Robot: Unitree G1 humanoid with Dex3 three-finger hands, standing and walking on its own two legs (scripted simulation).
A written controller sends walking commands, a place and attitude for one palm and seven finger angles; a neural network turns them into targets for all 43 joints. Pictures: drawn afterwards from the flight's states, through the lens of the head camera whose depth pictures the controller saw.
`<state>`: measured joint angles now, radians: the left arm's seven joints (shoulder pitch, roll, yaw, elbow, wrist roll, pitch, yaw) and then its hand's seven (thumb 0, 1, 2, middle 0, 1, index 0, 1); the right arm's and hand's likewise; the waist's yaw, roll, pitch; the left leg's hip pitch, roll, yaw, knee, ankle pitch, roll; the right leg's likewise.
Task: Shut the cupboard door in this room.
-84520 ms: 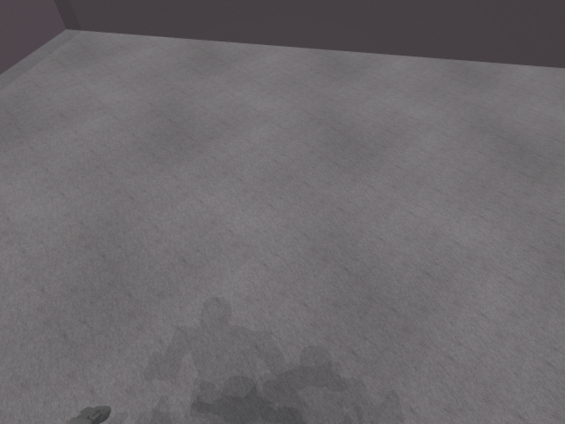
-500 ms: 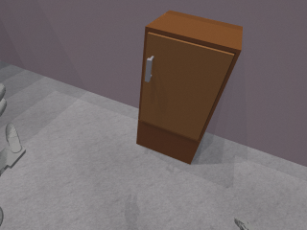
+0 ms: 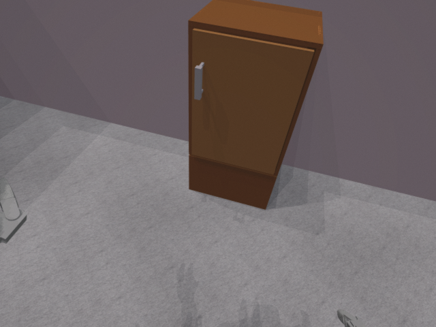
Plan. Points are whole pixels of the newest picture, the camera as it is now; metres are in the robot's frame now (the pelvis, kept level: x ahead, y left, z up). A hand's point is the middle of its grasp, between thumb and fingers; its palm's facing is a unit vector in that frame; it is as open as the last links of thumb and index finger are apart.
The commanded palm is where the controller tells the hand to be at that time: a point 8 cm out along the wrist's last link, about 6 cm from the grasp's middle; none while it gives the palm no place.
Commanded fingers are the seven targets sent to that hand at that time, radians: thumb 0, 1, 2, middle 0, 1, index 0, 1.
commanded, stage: stop stepping back and stand still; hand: left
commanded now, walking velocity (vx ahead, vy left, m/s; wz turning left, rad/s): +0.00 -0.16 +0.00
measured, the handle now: (200, 80) +0.96 +0.09 -0.02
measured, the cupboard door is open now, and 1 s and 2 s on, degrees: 0 0 0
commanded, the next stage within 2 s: let the arm hang, fingers relaxed in 0.60 s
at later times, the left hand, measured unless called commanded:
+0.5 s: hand (49, 189) +0.26 +0.26 +0.18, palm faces +0.42 -0.80 -0.43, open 7.4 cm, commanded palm +0.19 +0.29 +0.20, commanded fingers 0.00 0.90 0.90 -0.20 -0.30 -0.20 -0.30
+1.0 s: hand out of the picture +0.09 +0.18 -0.15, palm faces +0.01 -0.99 -0.16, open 7.2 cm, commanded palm none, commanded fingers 0.00 0.90 0.90 -0.20 -0.30 -0.20 -0.30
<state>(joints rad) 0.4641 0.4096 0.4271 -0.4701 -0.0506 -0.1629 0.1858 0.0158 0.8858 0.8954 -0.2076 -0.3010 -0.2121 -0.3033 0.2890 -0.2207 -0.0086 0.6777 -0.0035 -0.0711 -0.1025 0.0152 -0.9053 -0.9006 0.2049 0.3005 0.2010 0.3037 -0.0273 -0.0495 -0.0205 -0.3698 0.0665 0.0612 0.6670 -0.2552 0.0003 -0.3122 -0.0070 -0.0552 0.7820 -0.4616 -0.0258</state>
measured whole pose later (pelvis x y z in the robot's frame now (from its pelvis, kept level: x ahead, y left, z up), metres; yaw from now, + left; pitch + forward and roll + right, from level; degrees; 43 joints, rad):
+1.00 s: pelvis +0.02 +0.01 +0.02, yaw +1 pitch -1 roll +0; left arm 0.27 0.17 -0.01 0.84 0.00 0.06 0.02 0.00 0.94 0.89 -0.20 -0.30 -0.21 -0.30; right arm 0.23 -0.23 0.03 0.88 -0.02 0.02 0.00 0.01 -0.91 -0.90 0.20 0.30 0.20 0.30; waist -0.02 -0.03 0.03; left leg -0.28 0.00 0.05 0.53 -0.23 0.02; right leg -0.22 -0.01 -0.08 0.54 -0.31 -0.02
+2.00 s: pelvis +0.02 +0.02 +0.03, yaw -1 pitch -2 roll +0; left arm 0.32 0.14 0.01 1.15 0.01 0.00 0.03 0.01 0.91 0.90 -0.20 -0.30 -0.20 -0.30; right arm 0.33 -0.13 0.00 1.13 -0.01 0.00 -0.04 0.00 -0.91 -0.90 0.20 0.30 0.20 0.30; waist -0.01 0.00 0.03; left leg -0.20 0.00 0.08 0.40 -0.17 0.03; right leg -0.14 -0.01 -0.05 0.40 -0.23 -0.01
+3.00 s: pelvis +0.05 +0.01 +0.03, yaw +0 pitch -1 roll +0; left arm 0.24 0.21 0.00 1.15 0.01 -0.01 0.02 0.01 0.90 0.90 -0.20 -0.30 -0.20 -0.30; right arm 0.23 -0.20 0.01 1.14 -0.01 0.00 -0.03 0.01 -0.91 -0.90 0.20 0.30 0.20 0.30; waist 0.00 0.00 0.04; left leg -0.14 0.00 0.07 0.35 -0.19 0.02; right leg -0.07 0.00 -0.06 0.34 -0.24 -0.02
